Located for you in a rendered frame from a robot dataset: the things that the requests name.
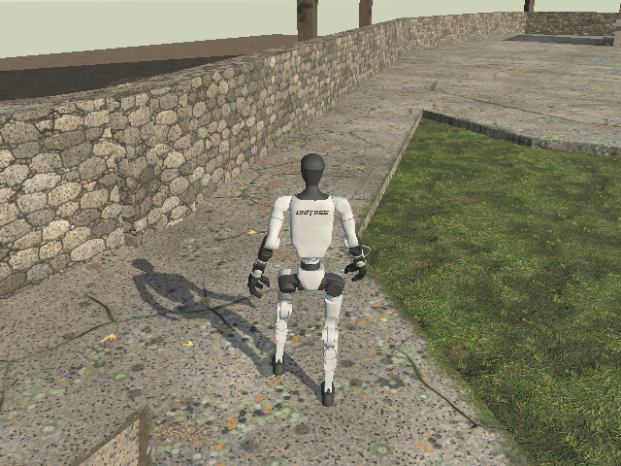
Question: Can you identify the robot right upper arm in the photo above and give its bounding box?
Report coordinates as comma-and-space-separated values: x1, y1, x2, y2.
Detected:
332, 196, 359, 249

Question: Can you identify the robot left forearm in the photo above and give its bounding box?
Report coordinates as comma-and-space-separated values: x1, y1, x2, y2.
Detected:
251, 235, 273, 278

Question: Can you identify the robot left upper arm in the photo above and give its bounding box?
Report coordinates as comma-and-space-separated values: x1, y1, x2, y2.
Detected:
264, 195, 292, 250

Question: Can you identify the robot torso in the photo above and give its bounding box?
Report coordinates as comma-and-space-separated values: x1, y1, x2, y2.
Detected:
289, 191, 335, 291

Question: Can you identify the right robot hand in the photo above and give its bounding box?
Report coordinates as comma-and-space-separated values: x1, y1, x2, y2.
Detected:
344, 263, 367, 282

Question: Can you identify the robot right forearm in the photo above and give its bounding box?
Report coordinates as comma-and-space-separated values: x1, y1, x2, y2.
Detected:
349, 233, 366, 267

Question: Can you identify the robot right shin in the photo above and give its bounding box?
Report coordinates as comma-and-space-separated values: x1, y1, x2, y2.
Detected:
323, 329, 339, 393

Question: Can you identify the left robot hand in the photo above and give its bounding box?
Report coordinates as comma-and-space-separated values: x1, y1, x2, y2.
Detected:
247, 273, 270, 298

